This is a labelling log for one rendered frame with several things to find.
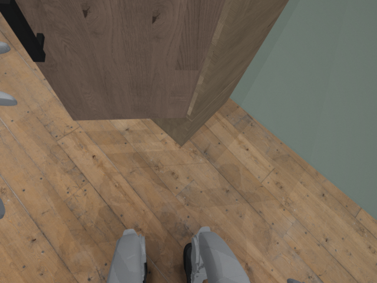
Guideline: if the cupboard door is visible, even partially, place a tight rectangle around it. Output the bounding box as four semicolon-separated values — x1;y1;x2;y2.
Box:
15;0;226;121

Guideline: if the robot right shin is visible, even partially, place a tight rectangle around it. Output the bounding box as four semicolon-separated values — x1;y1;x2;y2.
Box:
190;226;210;283

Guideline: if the left robot hand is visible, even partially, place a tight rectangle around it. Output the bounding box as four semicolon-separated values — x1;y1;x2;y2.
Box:
0;41;17;106

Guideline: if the robot left thigh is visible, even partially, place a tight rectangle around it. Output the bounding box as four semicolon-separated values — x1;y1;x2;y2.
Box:
106;233;146;283

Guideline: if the handle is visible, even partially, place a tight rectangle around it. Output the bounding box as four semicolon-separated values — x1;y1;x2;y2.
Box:
0;0;46;62

